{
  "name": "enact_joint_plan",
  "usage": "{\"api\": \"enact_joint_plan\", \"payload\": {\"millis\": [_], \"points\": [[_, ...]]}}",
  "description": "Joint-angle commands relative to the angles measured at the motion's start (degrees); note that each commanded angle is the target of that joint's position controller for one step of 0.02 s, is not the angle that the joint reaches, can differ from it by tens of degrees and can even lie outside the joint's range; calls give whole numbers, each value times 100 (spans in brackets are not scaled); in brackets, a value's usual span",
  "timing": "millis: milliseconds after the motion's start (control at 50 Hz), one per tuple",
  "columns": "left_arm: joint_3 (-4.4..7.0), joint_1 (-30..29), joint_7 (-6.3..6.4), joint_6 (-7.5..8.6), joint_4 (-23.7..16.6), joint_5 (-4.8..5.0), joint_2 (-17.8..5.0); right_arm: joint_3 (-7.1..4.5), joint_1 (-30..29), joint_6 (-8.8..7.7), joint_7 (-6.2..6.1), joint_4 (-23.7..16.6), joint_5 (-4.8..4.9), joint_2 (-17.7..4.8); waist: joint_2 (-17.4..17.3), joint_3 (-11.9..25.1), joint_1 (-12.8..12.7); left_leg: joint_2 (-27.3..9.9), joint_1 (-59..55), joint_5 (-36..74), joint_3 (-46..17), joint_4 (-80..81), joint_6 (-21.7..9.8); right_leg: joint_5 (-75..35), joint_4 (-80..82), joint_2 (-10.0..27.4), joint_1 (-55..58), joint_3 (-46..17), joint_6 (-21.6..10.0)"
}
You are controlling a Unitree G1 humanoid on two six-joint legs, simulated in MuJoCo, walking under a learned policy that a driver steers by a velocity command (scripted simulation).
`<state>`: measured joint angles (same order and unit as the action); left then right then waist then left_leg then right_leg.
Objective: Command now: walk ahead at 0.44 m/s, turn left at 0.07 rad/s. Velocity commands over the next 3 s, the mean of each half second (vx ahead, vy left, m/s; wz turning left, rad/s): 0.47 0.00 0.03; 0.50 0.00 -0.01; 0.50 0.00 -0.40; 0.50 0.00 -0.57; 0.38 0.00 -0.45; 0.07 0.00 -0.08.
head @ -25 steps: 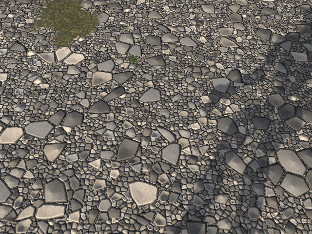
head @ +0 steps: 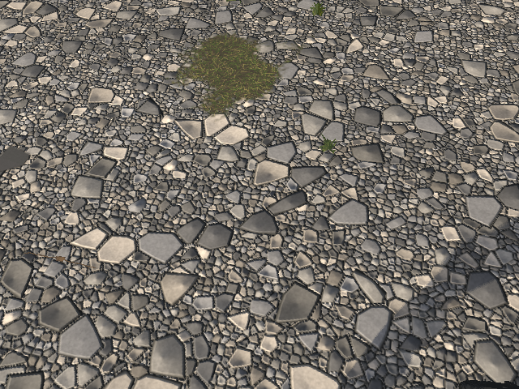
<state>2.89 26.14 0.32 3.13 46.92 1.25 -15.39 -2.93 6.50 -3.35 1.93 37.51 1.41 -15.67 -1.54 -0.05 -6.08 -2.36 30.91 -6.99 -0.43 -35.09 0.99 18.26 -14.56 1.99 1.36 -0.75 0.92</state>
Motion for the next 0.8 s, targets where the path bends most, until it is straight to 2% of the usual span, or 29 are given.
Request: {"api": "enact_joint_plan", "payload": {"millis": [20,40,60,80,100,120,140,160,180,200,240,280,320,380,420,480,520,540,560,580,600,620,640,660,680,700,720,760,800], "points": [[305,-147,10,9,-254,71,-1227,-134,-534,-164,58,-569,51,-524,1069,-480,323,185,-599,-65,202,543,-252,-1469,333,1357,-529,-844,-1000],[296,-230,19,-8,-257,75,-1225,-218,-67,-159,30,-430,30,-667,978,-207,634,312,-1339,-34,299,746,-398,-2433,-216,1236,-598,-632,-876],[238,-192,23,-6,-248,41,-1056,-353,740,-146,-28,-183,23,-919,754,336,1013,325,-2501,-58,274,850,-575,-3136,-1303,925,-863,-278,-702],[81,-236,30,14,-431,-125,-686,-454,1835,-115,-100,-4,-52,-1300,-12,1306,1459,-783,-4219,-417,-987,760,-940,-1927,-3196,617,-1970,-4,-446],[-74,202,51,132,-652,-71,-129,-506,2094,-106,-63,100,-131,-1770,-1774,1874,1126,-1984,-5314,-1971,-3815,1636,-1749,1260,-5010,-375,-3882,-57,-143],[87,-146,33,230,-585,82,-788,-354,1924,-139,-40,92,-101,-1206,-1156,1413,1272,-1895,-4867,-2467,-4038,2033,-1674,1284,-5722,-102,-4472,-631,-171],[153,-583,-12,279,-702,164,-989,-262,1563,-150,-50,92,-84,-967,-927,715,1157,-1744,-4287,-2032,-3190,2020,-1512,764,-5793,177,-4754,-507,-274],[131,-781,-13,295,-691,98,-913,-213,1244,-152,-47,62,-108,-840,-464,407,1009,-1468,-3675,-1305,-2562,2081,-1422,267,-5595,400,-4547,-388,-284],[140,-888,-23,289,-692,-5,-842,-179,996,-151,-32,49,-149,-721,-344,155,868,-1239,-3193,-750,-2128,2218,-1401,-75,-5305,529,-4404,-353,-249],[140,-819,-52,247,-660,-24,-763,-146,851,-167,-36,44,-198,-624,-441,97,704,-1075,-2852,-347,-1806,2371,-1372,-316,-5160,638,-4106,-372,-227],[108,-715,-80,153,-600,-32,-583,-154,790,-236,-49,113,-155,-609,-423,50,555,-982,-2515,268,-1424,2597,-1459,-518,-4938,650,-3887,-287,-125],[94,-978,-64,87,-696,-90,-539,-176,837,-289,-67,228,-121,-700,-259,-155,527,-958,-2349,725,-1115,2754,-1515,-847,-4504,650,-4075,-240,3],[54,-1421,-70,99,-844,-116,-464,-185,943,-275,-103,342,-111,-759,-155,-311,626,-875,-2352,1000,-832,2807,-1465,-1408,-3724,625,-4201,-208,71],[-25,-2099,-154,183,-1014,-79,-327,-198,1178,-226,-157,487,-83,-888,-137,-436,868,-721,-2291,1002,-467,2871,-1299,-2311,-2510,423,-3859,-13,22],[-45,-2506,-217,222,-1142,-47,-326,-215,1460,-197,-174,638,-43,-989,-83,-509,1024,-821,-2480,867,-459,2847,-1282,-2566,-2063,309,-3745,40,-30],[-28,-2868,-313,252,-1324,-30,-415,-226,1700,-110,-195,834,-13,-1026,-79,-569,1047,-1082,-3143,1120,-512,2571,-1206,-2332,-1640,227,-3902,-40,-215],[-2,-2861,-361,261,-1368,-45,-498,-251,1737,-40,-220,912,-10,-1086,-135,-464,946,-1200,-3544,1689,-530,2249,-1107,-1889,-1487,131,-3769,6,-363],[34,-2686,-361,259,-1341,-52,-584,-266,1699,-9,-233,922,-22,-1147,-228,-310,821,-1189,-3666,2438,-504,1965,-1043,-1625,-1463,4,-3437,107,-449],[105,-2286,-335,251,-1252,-62,-721,-279,1636,24,-246,925,-39,-1210,-333,3,579,-1103,-3715,3465,-428,1424,-971,-1439,-1441,-188,-2812,277,-571],[231,-1447,-281,238,-1018,-67,-941,-243,1553,67,-263,908,-63,-1154,-272,555,131,-839,-3459,4040,-212,394,-820,-1613,-1326,-315,-1623,420,-756],[332,-421,-211,209,-816,-113,-1286,-136,1600,63,-285,779,-173,-938,120,1415,-229,-560,-2273,2684,-72,-1234,-637,-1946,-1665,527,264,-470,-1089],[423,-106,-230,203,-702,-151,-1745,97,2473,-53,-210,706,-159,-142,1662,2271,208,576,82,-1547,-79,-3433,-217,-633,-1155,1963,2321,-3393,-2104],[280,-57,-221,180,-705,-73,-1137,-6,2103,-176,-167,811,-51,-688,1324,2337,-68,502,754,-2559,-828,-4093,-241,71,-454,1995,2314,-4226,-2054],[208,-506,-190,170,-739,-73,-972,-104,1482,-247,-134,599,111,-1000,1020,1296,-29,192,1179,-2198,-709,-4200,-285,12,-307,1818,1541,-3315,-1781],[176,-868,-174,163,-777,-95,-882,-74,1104,-285,-152,496,101,-941,497,756,135,-107,1075,-1689,-521,-3912,-302,-489,-193,1590,681,-2630,-1629],[143,-1129,-189,174,-780,-137,-762,-85,914,-277,-169,464,2,-870,290,332,311,-285,909,-1377,-432,-3521,-266,-1098,-26,1372,-60,-2144,-1557],[106,-1259,-195,208,-793,-201,-652,-104,1029,-225,-172,497,-42,-818,422,266,514,-442,534,-1140,-477,-3297,-246,-1444,143,1213,-509,-1831,-1506],[118,-1315,-213,276,-735,-157,-653,-60,1272,-104,-184,592,-66,-586,525,239,688,-501,187,-986,-413,-3000,-145,-1738,454,1100,-941,-1472,-1587],[150,-1270,-200,331,-614,-117,-766,-31,1064,-20,-215,518,-112,-498,500,25,720,-570,326,-731,-353,-2546,-23,-1909,683,1074,-1206,-1131,-1633]]}}
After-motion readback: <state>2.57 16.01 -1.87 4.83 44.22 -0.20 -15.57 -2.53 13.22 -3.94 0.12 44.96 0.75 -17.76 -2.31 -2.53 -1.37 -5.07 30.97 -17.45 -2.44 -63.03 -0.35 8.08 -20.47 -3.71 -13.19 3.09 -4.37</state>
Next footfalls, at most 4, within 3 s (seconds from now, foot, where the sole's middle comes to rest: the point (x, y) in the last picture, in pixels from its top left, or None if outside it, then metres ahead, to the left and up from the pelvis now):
0.06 left None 0.17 0.14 -0.78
0.60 right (339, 388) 0.50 -0.08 -0.78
1.12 left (252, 283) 0.78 0.16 -0.78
1.64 right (357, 229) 1.00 -0.14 -0.78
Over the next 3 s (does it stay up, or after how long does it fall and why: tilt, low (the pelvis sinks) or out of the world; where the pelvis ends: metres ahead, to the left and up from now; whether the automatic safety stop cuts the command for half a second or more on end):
stays up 1.32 -0.24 -0.01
